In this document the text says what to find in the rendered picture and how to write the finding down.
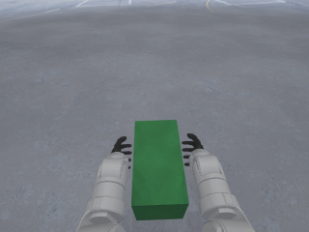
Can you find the right robot forearm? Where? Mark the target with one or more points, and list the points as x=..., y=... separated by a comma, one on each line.
x=216, y=199

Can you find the carton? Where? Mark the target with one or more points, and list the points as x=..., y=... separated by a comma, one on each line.
x=158, y=181

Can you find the robot right upper arm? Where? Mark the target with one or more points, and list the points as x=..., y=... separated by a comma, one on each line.
x=227, y=225

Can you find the robot left hand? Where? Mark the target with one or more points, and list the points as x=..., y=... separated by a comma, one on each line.
x=119, y=146

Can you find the left robot forearm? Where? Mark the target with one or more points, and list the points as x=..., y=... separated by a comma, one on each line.
x=107, y=202

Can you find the robot right hand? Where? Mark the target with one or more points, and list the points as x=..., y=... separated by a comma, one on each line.
x=196, y=143

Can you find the robot left upper arm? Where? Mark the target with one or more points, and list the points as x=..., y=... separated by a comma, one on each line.
x=102, y=227

